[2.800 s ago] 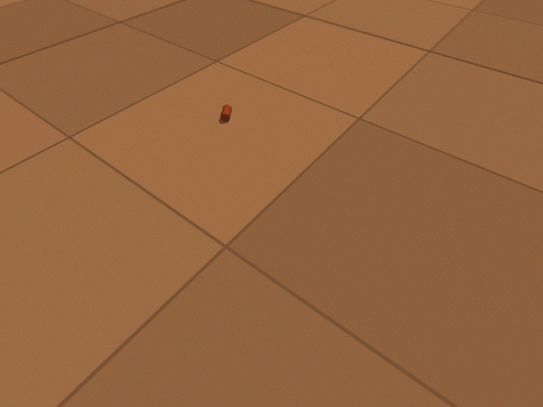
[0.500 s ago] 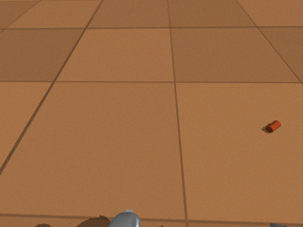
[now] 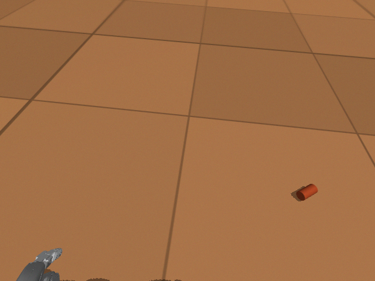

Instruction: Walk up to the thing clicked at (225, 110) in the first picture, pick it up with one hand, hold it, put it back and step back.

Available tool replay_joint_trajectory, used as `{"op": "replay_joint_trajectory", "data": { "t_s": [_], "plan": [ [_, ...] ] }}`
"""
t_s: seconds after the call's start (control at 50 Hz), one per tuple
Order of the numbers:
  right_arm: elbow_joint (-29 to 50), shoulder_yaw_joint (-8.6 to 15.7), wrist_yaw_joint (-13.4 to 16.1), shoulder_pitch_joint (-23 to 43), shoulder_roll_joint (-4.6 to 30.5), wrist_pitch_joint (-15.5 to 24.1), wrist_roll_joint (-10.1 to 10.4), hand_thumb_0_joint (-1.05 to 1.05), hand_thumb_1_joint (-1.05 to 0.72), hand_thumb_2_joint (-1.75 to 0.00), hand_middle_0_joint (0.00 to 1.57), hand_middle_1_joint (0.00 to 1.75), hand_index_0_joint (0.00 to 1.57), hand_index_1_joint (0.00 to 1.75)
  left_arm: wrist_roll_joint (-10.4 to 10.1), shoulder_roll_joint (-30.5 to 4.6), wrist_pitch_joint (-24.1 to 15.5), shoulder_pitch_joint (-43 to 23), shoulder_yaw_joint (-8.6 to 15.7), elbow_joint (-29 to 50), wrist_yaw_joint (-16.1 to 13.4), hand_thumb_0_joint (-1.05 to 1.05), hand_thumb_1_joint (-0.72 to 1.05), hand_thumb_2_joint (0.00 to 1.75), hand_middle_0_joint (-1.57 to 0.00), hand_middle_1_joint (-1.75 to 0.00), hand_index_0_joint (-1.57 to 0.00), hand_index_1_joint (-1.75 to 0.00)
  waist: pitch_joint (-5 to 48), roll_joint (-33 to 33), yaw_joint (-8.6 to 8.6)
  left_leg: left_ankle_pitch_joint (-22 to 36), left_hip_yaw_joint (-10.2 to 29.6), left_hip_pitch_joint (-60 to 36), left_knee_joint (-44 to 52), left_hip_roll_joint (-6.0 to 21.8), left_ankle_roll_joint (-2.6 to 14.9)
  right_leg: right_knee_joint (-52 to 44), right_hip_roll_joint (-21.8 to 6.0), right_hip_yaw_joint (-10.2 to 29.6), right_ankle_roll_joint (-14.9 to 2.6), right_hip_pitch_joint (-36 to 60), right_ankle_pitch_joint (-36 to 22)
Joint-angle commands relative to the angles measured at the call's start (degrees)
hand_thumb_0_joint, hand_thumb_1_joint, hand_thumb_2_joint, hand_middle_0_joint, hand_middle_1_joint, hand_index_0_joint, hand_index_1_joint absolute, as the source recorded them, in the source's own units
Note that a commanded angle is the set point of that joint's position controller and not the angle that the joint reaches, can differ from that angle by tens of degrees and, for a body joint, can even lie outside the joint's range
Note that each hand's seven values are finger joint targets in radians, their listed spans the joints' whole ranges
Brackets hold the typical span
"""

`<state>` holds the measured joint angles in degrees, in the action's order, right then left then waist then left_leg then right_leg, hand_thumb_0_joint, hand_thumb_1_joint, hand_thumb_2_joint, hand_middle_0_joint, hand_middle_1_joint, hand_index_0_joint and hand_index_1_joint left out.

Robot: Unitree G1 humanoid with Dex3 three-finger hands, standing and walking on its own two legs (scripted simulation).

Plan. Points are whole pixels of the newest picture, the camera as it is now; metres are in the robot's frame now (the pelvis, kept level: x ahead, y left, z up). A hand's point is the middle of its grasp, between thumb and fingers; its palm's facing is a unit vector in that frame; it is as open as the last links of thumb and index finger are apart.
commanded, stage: walk up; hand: left
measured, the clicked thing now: (306, 192) +0.72 -0.75 -0.70
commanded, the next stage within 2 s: none
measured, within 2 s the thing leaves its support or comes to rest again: neither
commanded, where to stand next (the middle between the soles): +0.48 -1.17 m, yaw +28 degrees
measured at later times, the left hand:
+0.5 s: hand out of the picture +0.17 +0.07 -0.14, palm faces +0.10 -0.95 -0.29, open 7.4 cm
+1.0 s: hand (264, 277) +0.18 -0.19 -0.14, palm faces +0.29 -0.89 -0.35, open 7.4 cm
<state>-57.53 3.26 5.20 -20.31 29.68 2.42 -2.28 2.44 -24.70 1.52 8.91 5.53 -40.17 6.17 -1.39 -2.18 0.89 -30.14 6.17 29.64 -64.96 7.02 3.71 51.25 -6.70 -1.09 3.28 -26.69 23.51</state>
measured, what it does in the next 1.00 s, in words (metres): steps to the right, turning left: left foot, then right foot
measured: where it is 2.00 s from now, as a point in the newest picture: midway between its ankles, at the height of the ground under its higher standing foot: (365, 258)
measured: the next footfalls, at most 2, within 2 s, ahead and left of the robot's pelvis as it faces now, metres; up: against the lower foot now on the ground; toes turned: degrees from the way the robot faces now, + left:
left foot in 0.26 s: +0.19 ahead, -0.01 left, +0.00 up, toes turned +12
right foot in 0.64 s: +0.28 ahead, -0.49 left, +0.00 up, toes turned +10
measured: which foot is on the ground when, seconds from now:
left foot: up 0.00-0.24, down 0.26-0.64, up 0.66-0.96, down 0.98-1.00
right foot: down 0.00-0.26, up 0.28-0.62, down 0.64-1.00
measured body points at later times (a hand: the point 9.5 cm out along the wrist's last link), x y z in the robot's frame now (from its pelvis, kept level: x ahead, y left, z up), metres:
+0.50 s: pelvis +0.12 -0.22 +0.01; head +0.13 -0.16 +0.46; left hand +0.16 +0.12 -0.12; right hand +0.22 -0.55 -0.04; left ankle +0.15 -0.03 -0.69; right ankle +0.19 -0.39 -0.63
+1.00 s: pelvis +0.23 -0.47 +0.02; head +0.25 -0.42 +0.46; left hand +0.16 -0.14 -0.11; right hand +0.40 -0.77 -0.06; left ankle +0.25 -0.38 -0.70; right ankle +0.24 -0.50 -0.69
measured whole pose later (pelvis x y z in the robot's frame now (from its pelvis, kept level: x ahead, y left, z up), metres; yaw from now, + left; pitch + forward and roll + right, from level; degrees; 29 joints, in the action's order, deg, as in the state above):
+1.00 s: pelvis +0.23 -0.47 +0.02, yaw +21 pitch +0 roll +1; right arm -50.8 0.7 5.5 -20.3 23.6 5.8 0.2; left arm 3.2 -27.2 4.9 16.8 4.1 -41.7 3.5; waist -5.7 -6.2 -4.1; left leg -17.1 -5.2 23.4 -39.9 -2.9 4.5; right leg 44.0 1.5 -11.4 -7.2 -20.2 23.8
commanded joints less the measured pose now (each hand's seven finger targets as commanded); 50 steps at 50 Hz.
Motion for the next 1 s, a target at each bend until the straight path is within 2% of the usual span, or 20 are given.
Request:
{"op": "replay_joint_trajectory", "data": {
  "t_s": [0.0,0.04,0.12,0.2,0.22,0.24,0.26,0.28,0.38,0.54,0.6,0.62,0.64,0.66,0.74,0.84,0.92,0.94,0.96,0.98],
  "plan": [
    [5.5,2.9,0.7,5.6,11.0,3.4,2.0,0.00,-0.90,-0.90,0.20,0.30,0.20,0.30,-0.5,-19.2,-0.5,1.7,6.4,2.5,-2.8,0.00,0.90,0.90,-0.20,-0.30,-0.20,-0.30,-3.7,-9.2,-3.66,5.7,-5.2,17.2,-6.4,-0.9,-0.52,-35.1,-11.9,22.2,-14.56,10.4,8.8],
    [3.1,2.5,0.2,-2.4,9.2,3.7,2.4,0.00,-0.90,-0.90,0.20,0.30,0.20,0.30,-0.2,-15.4,-0.8,0.4,5.3,1.7,-2.7,0.00,0.90,0.90,-0.20,-0.30,-0.20,-0.30,-3.2,-11.6,-1.70,5.8,-7.5,11.8,1.7,-1.5,-0.03,-27.9,-8.0,10.7,-17.57,11.4,-5.7],
    [4.3,2.5,-0.4,-3.5,7.7,3.9,2.3,0.00,-0.90,-0.90,0.20,0.30,0.20,0.30,0.7,-11.9,-0.8,1.0,3.4,3.1,-1.9,0.00,0.90,0.90,-0.20,-0.30,-0.20,-0.30,-2.8,-8.8,-2.37,9.8,-10.9,1.9,14.5,-4.0,0.89,-29.6,-7.9,7.3,-20.51,9.6,-9.6],
    [2.6,3.5,0.9,-18.0,9.1,4.4,2.6,0.00,-0.90,-0.90,0.20,0.30,0.20,0.30,0.5,-9.8,0.0,-1.1,1.9,6.5,-1.1,0.00,0.90,0.90,-0.20,-0.30,-0.20,-0.30,6.2,1.7,3.27,28.0,-10.3,-27.8,32.3,-5.1,2.09,-11.8,-3.2,-1.3,-14.25,0.8,-22.3],
    [3.5,4.6,1.7,-20.0,12.2,4.3,2.0,0.00,-0.90,-0.90,0.20,0.30,0.20,0.30,0.2,-7.9,0.0,1.8,1.2,6.9,-1.3,0.00,0.90,0.90,-0.20,-0.30,-0.20,-0.30,8.6,7.6,4.76,25.1,-0.8,-36.7,36.3,0.1,3.89,-1.4,0.7,-3.1,-10.12,-6.7,-18.0],
    [6.0,5.7,2.6,-18.9,16.8,4.0,1.0,0.00,-0.90,-0.90,0.20,0.30,0.20,0.30,0.6,-5.8,0.2,4.4,0.9,7.4,-1.4,0.00,0.90,0.90,-0.20,-0.30,-0.20,-0.30,9.7,16.1,3.60,18.1,24.6,-41.6,40.2,13.6,6.77,8.0,6.1,-0.9,-6.46,-19.1,6.1],
    [9.3,5.9,3.3,-14.7,17.7,3.7,1.6,0.00,-0.90,-0.90,0.20,0.30,0.20,0.30,1.2,-11.7,1.6,6.4,2.2,6.7,-1.5,0.00,0.90,0.90,-0.20,-0.30,-0.20,-0.30,9.3,5.8,1.94,3.7,36.0,-34.7,44.9,20.7,11.27,16.2,3.7,6.1,-4.03,-18.9,5.8],
    [10.9,5.9,3.4,-10.4,19.3,3.5,3.3,0.00,-0.90,-0.90,0.20,0.30,0.20,0.30,1.6,-15.8,1.8,7.1,3.3,6.7,-1.8,0.00,0.90,0.90,-0.20,-0.30,-0.20,-0.30,7.5,4.6,1.50,6.0,38.4,-32.3,45.3,24.1,16.36,22.3,2.8,8.3,-2.00,-20.7,7.5],
    [11.4,3.5,2.2,-3.5,14.3,4.2,2.3,0.00,-0.90,-0.90,0.20,0.30,0.20,0.30,1.4,-15.0,2.6,6.8,4.8,4.2,-1.0,0.00,0.90,0.90,-0.20,-0.30,-0.20,-0.30,0.1,3.6,-1.70,12.8,12.2,-7.3,40.7,10.8,11.34,22.0,-0.3,8.1,-1.91,-9.5,-0.3],
    [11.4,5.7,1.3,0.6,21.3,4.2,0.0,0.00,-0.90,-0.90,0.20,0.30,0.20,0.30,0.5,-13.4,3.3,5.8,4.9,5.2,0.7,0.00,0.90,0.90,-0.20,-0.30,-0.20,-0.30,0.2,17.8,-1.73,-6.1,7.9,2.5,40.1,7.3,8.63,4.8,-0.2,2.2,-2.33,-1.9,1.9],
    [11.8,3.8,1.7,8.4,15.9,2.9,-0.4,0.00,-0.90,-0.90,0.20,0.30,0.20,0.30,0.8,-13.8,2.8,22.8,6.3,-1.5,-0.6,0.00,0.90,0.90,-0.20,-0.30,-0.20,-0.30,5.2,4.0,-12.81,-1.9,-4.0,14.9,17.4,-0.9,4.06,-13.6,5.2,-3.5,-2.36,20.6,-2.7],
    [11.8,1.7,2.1,7.5,8.2,2.3,0.4,0.00,-0.90,-0.90,0.20,0.30,0.20,0.30,2.1,-18.0,2.2,27.4,7.0,-2.7,-1.4,0.00,0.90,0.90,-0.20,-0.30,-0.20,-0.30,1.9,-15.7,-16.97,-8.0,-8.4,25.1,-4.3,-10.1,0.96,-24.9,-0.5,7.8,-2.82,19.4,6.6],
    [12.1,1.4,2.9,3.2,5.3,1.8,1.2,0.00,-0.90,-0.90,0.20,0.30,0.20,0.30,2.1,-21.9,1.5,19.1,7.0,1.0,-2.2,0.00,0.90,0.90,-0.20,-0.30,-0.20,-0.30,-0.8,-20.6,-10.97,-8.2,-3.2,27.9,-14.8,-12.6,-0.75,-35.6,-9.6,28.9,-6.69,11.6,14.1],
    [11.3,3.2,3.8,0.2,8.6,1.6,1.0,0.00,-0.90,-0.90,0.20,0.30,0.20,0.30,0.7,-25.7,1.0,5.6,7.3,5.0,-3.0,0.00,0.90,0.90,-0.20,-0.30,-0.20,-0.30,-1.9,-19.0,-3.81,-2.3,-2.2,23.8,-15.0,-7.7,-0.55,-44.2,-15.2,41.1,-11.97,8.1,19.5],
    [3.8,3.2,2.6,-3.0,12.3,2.2,3.4,0.00,-0.90,-0.90,0.20,0.30,0.20,0.30,0.7,-17.3,0.6,1.9,5.0,3.0,-3.5,0.00,0.90,0.90,-0.20,-0.30,-0.20,-0.30,-3.5,-11.2,-0.95,3.4,-3.4,13.4,-4.9,-4.6,0.35,-29.1,-6.6,16.3,-14.09,7.0,1.0],
    [4.9,2.0,1.2,-5.2,9.0,2.7,3.0,0.00,-0.90,-0.90,0.20,0.30,0.20,0.30,1.2,-12.2,0.3,3.9,2.4,3.6,-3.0,0.00,0.90,0.90,-0.20,-0.30,-0.20,-0.30,-2.1,-9.6,-2.33,5.8,-8.1,4.9,10.4,-6.2,1.18,-27.1,-7.4,11.2,-19.83,13.6,-18.3],
    [4.4,2.3,1.7,-15.4,7.8,3.4,3.2,0.00,-0.90,-0.90,0.20,0.30,0.20,0.30,0.9,-10.8,1.4,0.3,0.5,6.5,-2.6,0.00,0.90,0.90,-0.20,-0.30,-0.20,-0.30,4.4,-2.7,1.62,24.1,-9.6,-17.5,32.4,-7.4,0.90,-16.2,-3.8,3.4,-15.73,8.7,-28.5],
    [4.4,3.3,2.3,-17.5,10.2,3.4,2.6,0.00,-0.90,-0.90,0.20,0.30,0.20,0.30,0.5,-9.3,1.2,0.8,-0.2,7.5,-2.8,0.00,0.90,0.90,-0.20,-0.30,-0.20,-0.30,5.7,2.4,2.96,26.5,-5.5,-25.4,36.1,-5.0,1.31,-8.2,-0.7,0.5,-11.71,2.9,-26.8],
    [6.4,4.4,2.9,-17.0,13.5,3.1,1.5,0.00,-0.90,-0.90,0.20,0.30,0.20,0.30,0.2,-7.8,1.0,3.4,-0.9,8.0,-2.8,0.00,0.90,0.90,-0.20,-0.30,-0.20,-0.30,6.5,10.0,3.58,25.0,10.3,-34.2,39.2,4.1,5.10,1.6,3.0,0.6,-6.89,-9.7,-9.7],
    [10.0,5.7,3.7,-13.4,17.9,2.8,0.5,0.00,-0.90,-0.90,0.20,0.30,0.20,0.30,0.5,-8.5,1.9,7.5,-0.4,7.5,-2.8,0.00,0.90,0.90,-0.20,-0.30,-0.20,-0.30,6.8,13.0,1.10,23.5,32.9,-34.0,41.6,19.7,12.09,13.5,5.9,4.5,-1.76,-18.0,7.2]
  ]
}}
